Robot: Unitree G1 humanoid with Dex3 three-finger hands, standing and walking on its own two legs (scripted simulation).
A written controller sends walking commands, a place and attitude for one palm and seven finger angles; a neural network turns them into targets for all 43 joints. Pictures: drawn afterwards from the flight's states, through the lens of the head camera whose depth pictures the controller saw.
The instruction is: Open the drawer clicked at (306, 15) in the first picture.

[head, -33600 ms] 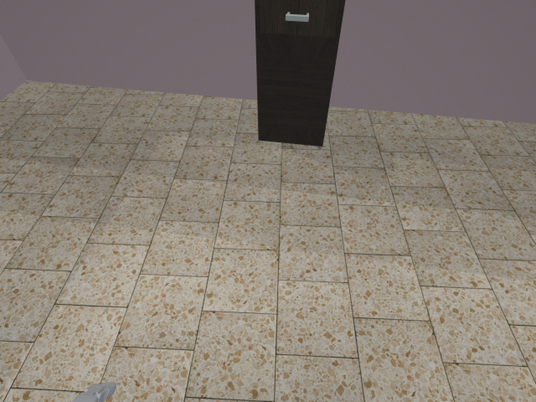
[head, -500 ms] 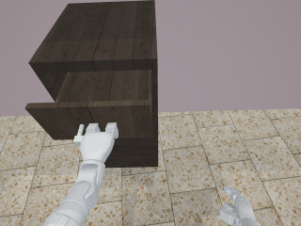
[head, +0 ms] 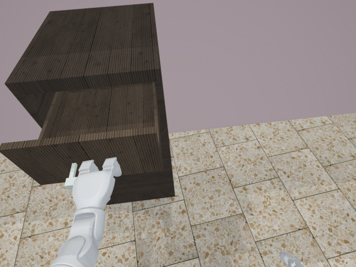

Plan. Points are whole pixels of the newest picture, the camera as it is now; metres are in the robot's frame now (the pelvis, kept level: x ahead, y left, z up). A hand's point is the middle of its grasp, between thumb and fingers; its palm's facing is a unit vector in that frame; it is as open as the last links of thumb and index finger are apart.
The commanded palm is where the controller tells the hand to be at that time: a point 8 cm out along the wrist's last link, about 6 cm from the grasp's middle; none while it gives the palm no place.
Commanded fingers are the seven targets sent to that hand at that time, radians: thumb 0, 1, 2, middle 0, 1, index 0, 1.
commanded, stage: pull the drawer open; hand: left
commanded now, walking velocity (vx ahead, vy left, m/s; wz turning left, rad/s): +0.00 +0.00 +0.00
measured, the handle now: (90, 173) +0.34 +0.23 -0.01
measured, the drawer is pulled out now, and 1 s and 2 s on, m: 0.18 0.30 0.30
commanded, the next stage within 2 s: open the thumb to release the handle in 0.94 s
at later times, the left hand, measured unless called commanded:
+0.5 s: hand (100, 242) +0.19 +0.18 -0.03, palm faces -0.01 -0.17 -0.99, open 5.6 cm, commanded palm +0.13 +0.20 +0.02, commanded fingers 0.00 0.90 0.90 -0.40 -1.35 -0.40 -1.35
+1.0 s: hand (98, 250) +0.17 +0.18 -0.03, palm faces +0.01 -0.11 -0.99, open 5.7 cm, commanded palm +0.13 +0.19 +0.02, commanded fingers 0.00 0.90 0.90 -0.40 -1.35 -0.40 -1.35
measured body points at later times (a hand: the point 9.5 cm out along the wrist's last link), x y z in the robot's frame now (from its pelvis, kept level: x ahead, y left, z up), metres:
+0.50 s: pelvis +0.01 +0.00 +0.00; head +0.03 -0.03 +0.44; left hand +0.19 +0.18 +0.03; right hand +0.26 -0.19 -0.08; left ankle -0.01 +0.13 -0.71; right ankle +0.00 -0.10 -0.71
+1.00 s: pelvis +0.00 -0.01 -0.01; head +0.02 -0.05 +0.44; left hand +0.17 +0.18 +0.03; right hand +0.19 -0.23 -0.12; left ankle -0.01 +0.13 -0.71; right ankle +0.00 -0.10 -0.71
